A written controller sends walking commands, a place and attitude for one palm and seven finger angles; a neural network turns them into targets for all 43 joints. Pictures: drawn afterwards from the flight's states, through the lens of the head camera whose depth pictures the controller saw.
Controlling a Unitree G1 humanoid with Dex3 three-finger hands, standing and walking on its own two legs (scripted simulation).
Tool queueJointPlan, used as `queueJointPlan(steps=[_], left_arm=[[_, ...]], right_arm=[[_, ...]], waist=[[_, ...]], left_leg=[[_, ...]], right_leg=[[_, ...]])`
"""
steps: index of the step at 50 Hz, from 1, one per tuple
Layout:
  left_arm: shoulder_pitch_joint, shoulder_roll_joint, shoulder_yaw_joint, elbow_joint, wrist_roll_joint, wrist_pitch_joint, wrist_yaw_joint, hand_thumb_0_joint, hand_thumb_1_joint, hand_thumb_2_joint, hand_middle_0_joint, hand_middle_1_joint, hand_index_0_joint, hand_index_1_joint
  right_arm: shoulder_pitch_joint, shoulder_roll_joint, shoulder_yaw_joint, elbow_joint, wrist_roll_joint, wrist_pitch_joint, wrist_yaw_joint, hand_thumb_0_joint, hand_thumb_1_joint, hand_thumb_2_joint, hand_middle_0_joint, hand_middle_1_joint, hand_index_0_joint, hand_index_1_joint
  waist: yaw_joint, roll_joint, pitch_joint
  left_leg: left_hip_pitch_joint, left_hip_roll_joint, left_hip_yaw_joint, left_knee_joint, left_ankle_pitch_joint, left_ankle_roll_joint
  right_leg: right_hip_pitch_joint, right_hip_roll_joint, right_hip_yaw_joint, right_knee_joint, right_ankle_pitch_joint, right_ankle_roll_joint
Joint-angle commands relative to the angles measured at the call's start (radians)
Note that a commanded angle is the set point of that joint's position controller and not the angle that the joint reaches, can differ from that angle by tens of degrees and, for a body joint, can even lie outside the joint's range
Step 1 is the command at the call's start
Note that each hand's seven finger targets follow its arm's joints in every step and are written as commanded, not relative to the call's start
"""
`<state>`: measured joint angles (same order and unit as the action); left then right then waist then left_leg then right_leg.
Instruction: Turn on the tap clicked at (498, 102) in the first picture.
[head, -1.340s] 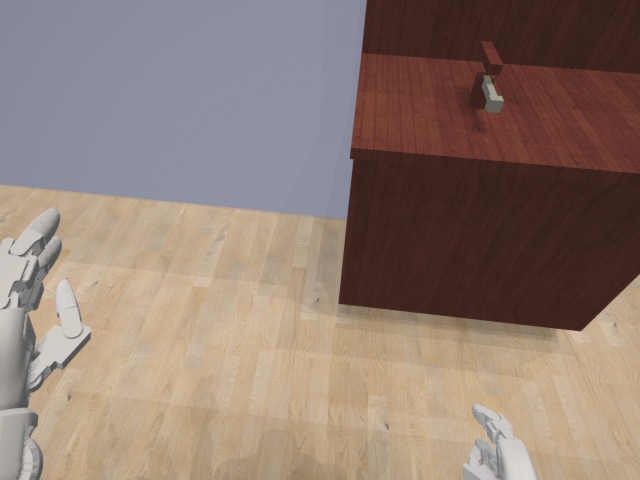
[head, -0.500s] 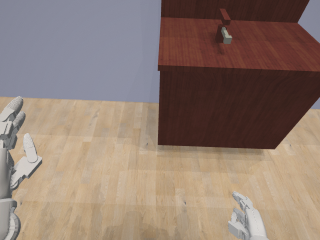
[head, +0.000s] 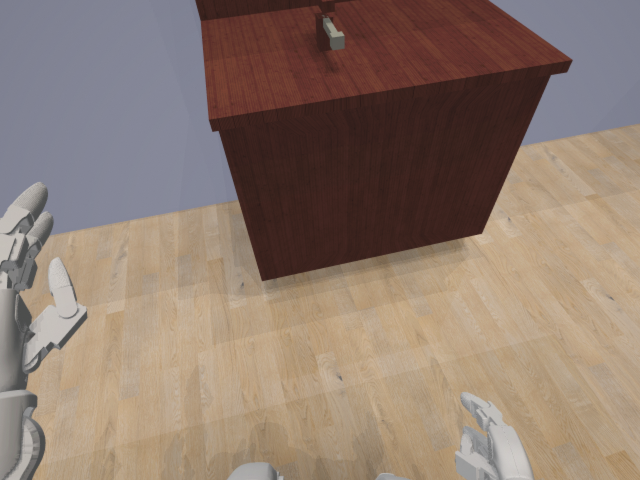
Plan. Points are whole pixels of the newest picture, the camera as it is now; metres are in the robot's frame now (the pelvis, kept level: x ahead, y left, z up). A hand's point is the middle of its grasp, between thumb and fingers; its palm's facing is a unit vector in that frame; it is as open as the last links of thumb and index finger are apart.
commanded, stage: walk to a spot facing it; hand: left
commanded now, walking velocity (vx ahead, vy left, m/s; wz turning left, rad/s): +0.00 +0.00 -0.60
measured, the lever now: (337, 40) +0.96 +0.05 +0.09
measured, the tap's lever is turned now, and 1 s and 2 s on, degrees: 0 0 0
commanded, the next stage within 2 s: turn to face it in 1.62 s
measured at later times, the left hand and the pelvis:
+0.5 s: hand (153, 287) +0.24 +0.17 +0.19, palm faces +0.14 -0.91 -0.40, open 7.4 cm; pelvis -0.03 +0.00 +0.02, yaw -19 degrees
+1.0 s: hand (300, 223) +0.32 +0.05 +0.20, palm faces -0.09 -0.92 -0.37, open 7.4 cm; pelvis +0.00 -0.04 +0.02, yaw -34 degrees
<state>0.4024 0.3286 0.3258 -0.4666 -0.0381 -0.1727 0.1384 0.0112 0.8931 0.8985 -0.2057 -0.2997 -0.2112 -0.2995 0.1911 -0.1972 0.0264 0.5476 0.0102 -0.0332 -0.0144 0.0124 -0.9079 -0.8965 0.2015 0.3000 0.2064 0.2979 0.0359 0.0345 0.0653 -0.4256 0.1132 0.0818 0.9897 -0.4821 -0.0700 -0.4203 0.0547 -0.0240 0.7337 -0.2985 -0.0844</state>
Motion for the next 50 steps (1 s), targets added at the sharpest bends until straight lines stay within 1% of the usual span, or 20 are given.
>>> queueJointPlan(steps=[1, 12, 14, 16, 18, 21, 26, 27, 28, 29, 30, 31, 33, 35, 43, 44, 46, 47, 48, 50], left_arm=[[0.063, 0.236, 0.192, -0.247, -0.016, -0.081, 0.033, 0.000, 0.900, 0.900, -0.200, -0.300, -0.200, -0.300], [0.046, 0.205, 0.137, -0.212, -0.010, -0.068, 0.014, 0.000, 0.900, 0.900, -0.200, -0.300, -0.200, -0.300], [-0.005, 0.216, 0.131, -0.250, -0.008, -0.075, 0.007, 0.000, 0.900, 0.900, -0.200, -0.300, -0.200, -0.300], [-0.029, 0.231, 0.156, -0.271, 0.004, -0.078, 0.000, 0.000, 0.900, 0.900, -0.200, -0.300, -0.200, -0.300], [-0.058, 0.242, 0.164, -0.294, 0.011, -0.081, -0.009, 0.000, 0.900, 0.900, -0.200, -0.300, -0.200, -0.300], [-0.015, 0.149, 0.070, -0.266, 0.010, -0.076, -0.011, 0.000, 0.900, 0.900, -0.200, -0.300, -0.200, -0.300], [-0.124, 0.199, 0.097, -0.219, 0.021, -0.084, -0.002, 0.000, 0.900, 0.900, -0.200, -0.300, -0.200, -0.300], [-0.124, 0.208, 0.110, -0.207, 0.022, -0.085, -0.001, 0.000, 0.900, 0.900, -0.200, -0.300, -0.200, -0.300], [-0.083, 0.219, 0.120, -0.166, 0.028, -0.079, 0.000, 0.000, 0.900, 0.900, -0.200, -0.300, -0.200, -0.300], [-0.064, 0.270, 0.175, -0.175, 0.019, -0.087, 0.014, 0.000, 0.900, 0.900, -0.200, -0.300, -0.200, -0.300], [-0.053, 0.278, 0.205, -0.189, 0.002, -0.090, 0.027, 0.000, 0.900, 0.900, -0.200, -0.300, -0.200, -0.300], [0.011, 0.273, 0.201, -0.208, -0.003, -0.100, 0.025, 0.000, 0.900, 0.900, -0.200, -0.300, -0.200, -0.300], [0.062, 0.256, 0.199, -0.267, -0.006, -0.118, 0.014, 0.000, 0.900, 0.900, -0.200, -0.300, -0.200, -0.300], [0.064, 0.256, 0.200, -0.282, -0.006, -0.133, 0.015, 0.000, 0.900, 0.900, -0.200, -0.300, -0.200, -0.300], [-0.016, 0.196, 0.129, -0.181, 0.008, -0.124, 0.029, 0.000, 0.900, 0.900, -0.200, -0.300, -0.200, -0.300], [-0.054, 0.190, 0.117, -0.196, 0.013, -0.131, 0.027, 0.000, 0.900, 0.900, -0.200, -0.300, -0.200, -0.300], [-0.084, 0.173, 0.117, -0.209, 0.016, -0.147, 0.024, 0.000, 0.900, 0.900, -0.200, -0.300, -0.200, -0.300], [-0.093, 0.218, 0.141, -0.179, 0.027, -0.152, 0.019, 0.000, 0.900, 0.900, -0.200, -0.300, -0.200, -0.300], [-0.085, 0.250, 0.161, -0.166, 0.036, -0.156, 0.009, 0.000, 0.900, 0.900, -0.200, -0.300, -0.200, -0.300], [-0.052, 0.179, 0.102, -0.170, 0.036, -0.144, -0.002, 0.000, 0.900, 0.900, -0.200, -0.300, -0.200, -0.300]], right_arm=[[-0.064, -0.094, -0.043, -0.159, -0.009, -0.004, -0.005, 0.000, -0.900, -0.900, 0.200, 0.300, 0.200, 0.300], [-0.071, -0.119, -0.055, -0.167, -0.004, 0.033, -0.010, 0.000, -0.900, -0.900, 0.200, 0.300, 0.200, 0.300], [-0.063, -0.140, -0.067, -0.175, -0.003, 0.031, -0.018, 0.000, -0.900, -0.900, 0.200, 0.300, 0.200, 0.300], [-0.079, -0.144, -0.078, -0.192, 0.001, 0.021, -0.026, 0.000, -0.900, -0.900, 0.200, 0.300, 0.200, 0.300], [-0.073, -0.103, -0.073, -0.185, -0.007, -0.003, -0.028, 0.000, -0.900, -0.900, 0.200, 0.300, 0.200, 0.300], [-0.043, -0.140, -0.076, -0.158, 0.003, -0.033, -0.010, 0.000, -0.900, -0.900, 0.200, 0.300, 0.200, 0.300], [-0.021, -0.157, -0.076, -0.130, -0.012, -0.080, -0.010, 0.000, -0.900, -0.900, 0.200, 0.300, 0.200, 0.300], [-0.020, -0.155, -0.078, -0.127, -0.010, -0.083, -0.007, 0.000, -0.900, -0.900, 0.200, 0.300, 0.200, 0.300], [-0.016, -0.140, -0.078, -0.124, -0.002, -0.080, -0.003, 0.000, -0.900, -0.900, 0.200, 0.300, 0.200, 0.300], [-0.063, -0.099, -0.065, -0.158, 0.000, -0.078, -0.005, 0.000, -0.900, -0.900, 0.200, 0.300, 0.200, 0.300], [-0.096, -0.119, -0.075, -0.152, -0.003, -0.077, -0.006, 0.000, -0.900, -0.900, 0.200, 0.300, 0.200, 0.300], [-0.078, -0.112, -0.071, -0.136, -0.007, -0.064, -0.006, 0.000, -0.900, -0.900, 0.200, 0.300, 0.200, 0.300], [-0.081, -0.108, -0.055, -0.113, -0.008, -0.018, -0.001, 0.000, -0.900, -0.900, 0.200, 0.300, 0.200, 0.300], [-0.091, -0.104, -0.046, -0.109, -0.014, -0.012, -0.009, 0.000, -0.900, -0.900, 0.200, 0.300, 0.200, 0.300], [-0.044, -0.110, -0.057, -0.098, -0.010, -0.060, -0.057, 0.000, -0.900, -0.900, 0.200, 0.300, 0.200, 0.300], [-0.022, -0.122, -0.061, -0.102, -0.010, -0.066, -0.065, 0.000, -0.900, -0.900, 0.200, 0.300, 0.200, 0.300], [-0.022, -0.163, -0.074, -0.114, -0.013, -0.073, -0.073, 0.000, -0.900, -0.900, 0.200, 0.300, 0.200, 0.300], [-0.045, -0.133, -0.063, -0.101, -0.018, -0.082, -0.073, 0.000, -0.900, -0.900, 0.200, 0.300, 0.200, 0.300], [-0.051, -0.135, -0.069, -0.090, -0.019, -0.086, -0.063, 0.000, -0.900, -0.900, 0.200, 0.300, 0.200, 0.300], [-0.069, -0.129, -0.068, -0.087, -0.015, -0.092, -0.053, 0.000, -0.900, -0.900, 0.200, 0.300, 0.200, 0.300]], waist=[[-0.014, -0.114, -0.238], [-0.010, -0.142, -0.231], [-0.024, -0.029, -0.215], [-0.009, 0.210, -0.194], [-0.008, 0.223, -0.132], [-0.015, 0.197, -0.089], [-0.028, 0.213, -0.115], [-0.015, 0.156, -0.148], [-0.010, -0.001, -0.183], [0.004, -0.323, -0.187], [0.006, -0.300, -0.195], [-0.006, -0.217, -0.172], [-0.022, -0.088, -0.180], [-0.031, -0.102, -0.173], [-0.042, -0.082, -0.168], [-0.057, -0.043, -0.163], [-0.059, 0.263, -0.123], [-0.059, 0.275, -0.105], [-0.049, 0.232, -0.077], [-0.046, 0.187, -0.010]], left_leg=[[-0.176, -0.042, -0.125, 0.196, 0.064, -0.013], [0.215, -0.090, -0.046, -0.471, 0.094, 0.043], [0.353, 0.015, -0.112, -0.651, 0.110, 0.097], [0.336, 0.276, -0.320, -0.734, 0.140, 0.216], [0.164, 0.331, -0.308, -0.734, 0.160, 0.269], [0.227, 0.253, -0.055, -0.617, 0.469, 0.184], [0.192, 0.227, 0.035, -0.462, 0.441, 0.120], [0.117, 0.204, 0.056, -0.319, 0.445, 0.107], [-0.012, 0.131, 0.096, -0.082, 0.349, 0.078], [-0.296, -0.021, 0.102, 0.196, -0.081, 0.025], [-0.340, 0.005, -0.070, 0.286, -0.128, 0.014], [-0.353, 0.026, -0.124, 0.329, -0.078, 0.009], [-0.307, 0.048, -0.127, 0.276, -0.003, 0.003], [-0.208, 0.040, -0.081, 0.131, 0.056, 0.005], [0.247, -0.036, 0.052, -0.464, 0.140, 0.050], [0.333, -0.007, 0.024, -0.543, 0.095, 0.073], [0.478, 0.292, -0.425, -0.759, -0.051, 0.220], [0.398, 0.387, -0.519, -0.830, -0.123, 0.275], [0.301, 0.384, -0.514, -0.837, -0.220, 0.285], [0.203, 0.344, -0.325, -0.807, -0.163, 0.268]], right_leg=[[0.297, -0.270, 0.449, -0.349, 0.292, -0.088], [0.064, -0.184, 0.477, -0.446, -0.020, -0.026], [-0.040, -0.092, 0.407, -0.315, -0.029, 0.044], [-0.164, 0.036, 0.189, 0.097, -0.151, 0.118], [-0.159, -0.034, 0.105, 0.432, -0.154, 0.133], [-0.128, -0.068, 0.000, 0.209, -0.150, 0.136], [0.139, 0.001, -0.166, -0.130, -0.108, 0.119], [0.270, -0.001, -0.144, -0.212, -0.036, 0.093], [0.392, -0.112, 0.051, -0.275, 0.046, 0.012], [0.515, -0.341, 0.506, -0.346, 0.335, -0.119], [0.436, -0.413, 0.633, -0.412, 0.216, -0.150], [0.405, -0.409, 0.643, -0.420, 0.058, -0.177], [0.309, -0.355, 0.485, -0.424, -0.046, -0.167], [0.214, -0.312, 0.378, -0.455, -0.029, -0.142], [0.018, -0.201, 0.298, -0.400, -0.269, -0.075], [-0.028, -0.159, 0.271, -0.304, -0.268, -0.044], [-0.267, 0.017, 0.055, 0.129, -0.259, 0.057], [-0.301, -0.035, 0.013, 0.352, -0.257, 0.076], [-0.289, -0.077, 0.056, 0.441, -0.214, 0.079], [-0.284, -0.130, 0.026, 0.456, -0.154, 0.089]])
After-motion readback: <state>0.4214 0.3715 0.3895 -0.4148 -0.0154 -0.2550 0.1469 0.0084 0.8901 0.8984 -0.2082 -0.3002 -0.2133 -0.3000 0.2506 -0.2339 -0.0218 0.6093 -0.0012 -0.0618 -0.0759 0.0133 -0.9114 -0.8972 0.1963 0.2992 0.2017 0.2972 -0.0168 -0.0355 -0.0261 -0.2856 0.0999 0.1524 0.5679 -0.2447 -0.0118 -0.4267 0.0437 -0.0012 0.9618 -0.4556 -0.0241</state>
